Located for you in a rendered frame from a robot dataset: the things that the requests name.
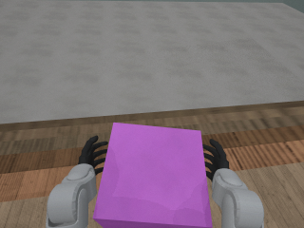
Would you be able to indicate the robot left hand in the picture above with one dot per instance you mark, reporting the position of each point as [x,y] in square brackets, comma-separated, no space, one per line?
[88,155]

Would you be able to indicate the carton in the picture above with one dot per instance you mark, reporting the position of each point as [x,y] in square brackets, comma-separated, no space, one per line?
[153,177]

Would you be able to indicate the left robot forearm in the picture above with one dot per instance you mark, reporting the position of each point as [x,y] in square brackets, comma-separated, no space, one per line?
[67,203]

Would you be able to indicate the robot right hand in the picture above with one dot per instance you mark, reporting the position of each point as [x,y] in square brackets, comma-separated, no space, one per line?
[218,160]

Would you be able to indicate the right robot forearm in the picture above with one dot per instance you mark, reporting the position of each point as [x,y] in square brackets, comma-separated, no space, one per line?
[240,207]

